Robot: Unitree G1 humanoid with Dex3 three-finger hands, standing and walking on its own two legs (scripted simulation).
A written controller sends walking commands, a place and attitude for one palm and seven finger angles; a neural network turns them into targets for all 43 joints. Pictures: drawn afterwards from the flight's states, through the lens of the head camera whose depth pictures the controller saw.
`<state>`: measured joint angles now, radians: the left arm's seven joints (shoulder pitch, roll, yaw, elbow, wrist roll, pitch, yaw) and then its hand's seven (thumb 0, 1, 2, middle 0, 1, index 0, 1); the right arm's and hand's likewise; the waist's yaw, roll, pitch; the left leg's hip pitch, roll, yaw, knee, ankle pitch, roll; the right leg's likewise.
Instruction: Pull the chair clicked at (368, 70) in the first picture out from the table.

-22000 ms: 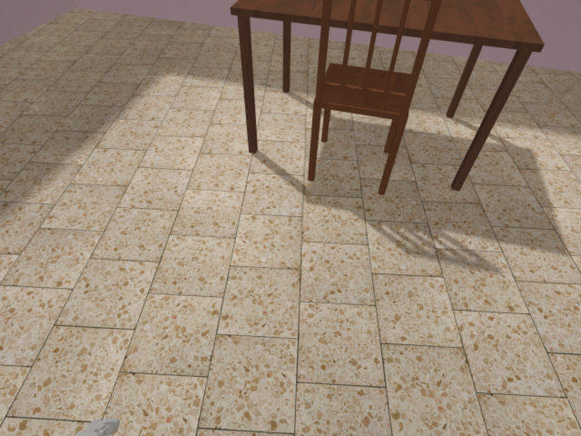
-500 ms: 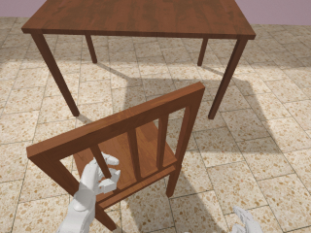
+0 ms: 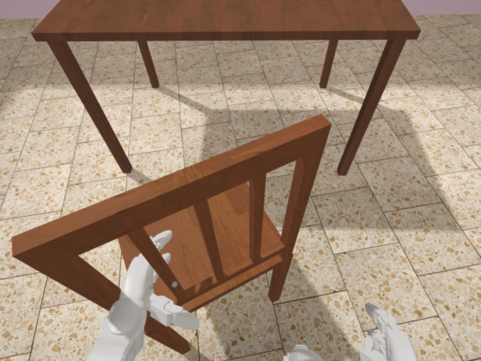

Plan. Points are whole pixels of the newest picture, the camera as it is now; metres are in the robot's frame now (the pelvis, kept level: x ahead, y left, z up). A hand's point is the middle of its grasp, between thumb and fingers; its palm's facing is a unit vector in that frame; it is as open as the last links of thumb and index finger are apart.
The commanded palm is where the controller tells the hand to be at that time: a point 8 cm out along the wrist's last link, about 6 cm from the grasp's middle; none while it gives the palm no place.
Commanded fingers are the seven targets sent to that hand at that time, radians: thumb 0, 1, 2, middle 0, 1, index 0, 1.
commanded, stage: open the thumb and straighten the fingers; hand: left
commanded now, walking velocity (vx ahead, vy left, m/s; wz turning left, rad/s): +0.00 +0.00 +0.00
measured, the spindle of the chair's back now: (211, 246) +0.32 +0.06 -0.02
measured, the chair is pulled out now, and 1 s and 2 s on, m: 0.60 0.60 0.58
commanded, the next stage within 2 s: draw the fingers out of the gap in 0.08 s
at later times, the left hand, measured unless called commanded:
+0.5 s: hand (168, 328) +0.19 +0.12 -0.04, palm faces -0.02 -0.99 -0.17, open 17.5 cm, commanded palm +0.17 +0.17 -0.02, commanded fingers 0.00 -0.55 0.20 0.00 0.00 0.00 0.00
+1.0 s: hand out of the picture +0.13 +0.12 -0.04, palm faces -0.01 -0.99 -0.15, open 17.5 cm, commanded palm +0.10 +0.18 -0.02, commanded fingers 0.00 -0.55 0.20 0.00 0.00 0.00 0.00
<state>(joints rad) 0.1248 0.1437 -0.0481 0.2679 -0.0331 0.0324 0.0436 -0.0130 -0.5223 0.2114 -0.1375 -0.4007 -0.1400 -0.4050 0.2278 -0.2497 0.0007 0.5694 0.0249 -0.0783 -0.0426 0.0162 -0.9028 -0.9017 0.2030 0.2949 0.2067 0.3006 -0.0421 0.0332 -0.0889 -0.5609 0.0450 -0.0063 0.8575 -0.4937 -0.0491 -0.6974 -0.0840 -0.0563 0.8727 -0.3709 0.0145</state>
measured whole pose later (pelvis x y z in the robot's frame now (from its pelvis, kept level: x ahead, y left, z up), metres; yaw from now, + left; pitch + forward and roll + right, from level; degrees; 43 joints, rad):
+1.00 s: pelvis -0.01 +0.01 -0.02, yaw +1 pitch +12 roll +0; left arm 0.69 0.15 -0.17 -0.25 0.02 0.12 0.09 -0.02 -0.54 0.20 -0.01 0.00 -0.01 0.00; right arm 0.27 -0.22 0.00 0.42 0.03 -0.09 -0.09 0.02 -0.90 -0.90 0.20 0.30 0.21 0.30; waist -0.03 0.03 -0.16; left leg -0.69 0.04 -0.03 1.04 -0.57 -0.04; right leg -0.80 -0.10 -0.07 1.02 -0.42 0.02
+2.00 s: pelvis -0.01 -0.01 +0.02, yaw +1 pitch -2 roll +0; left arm 0.68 0.37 0.15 -0.43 -0.05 0.04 0.17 -0.01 0.13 0.53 -0.11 -0.15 -0.36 -0.27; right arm 0.26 -0.24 0.01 0.58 0.04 -0.21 -0.15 0.02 -0.90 -0.90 0.20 0.29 0.21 0.30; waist 0.05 0.08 -0.01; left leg -0.25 0.06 -0.03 0.72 -0.44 -0.06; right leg -0.36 -0.06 -0.09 0.72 -0.32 0.00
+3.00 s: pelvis +0.00 +0.03 +0.04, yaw -2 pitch -1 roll +0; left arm 0.53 0.37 0.40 -0.47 -0.04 -0.13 0.15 0.01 0.89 0.90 -0.21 -0.30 -0.21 -0.30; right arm 0.11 -0.22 -0.01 0.58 0.01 -0.05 -0.06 0.02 -0.90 -0.90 0.20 0.30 0.21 0.30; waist 0.01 0.05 0.10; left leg -0.12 0.04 0.05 0.45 -0.31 -0.02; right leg -0.25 -0.07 -0.03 0.44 -0.17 0.05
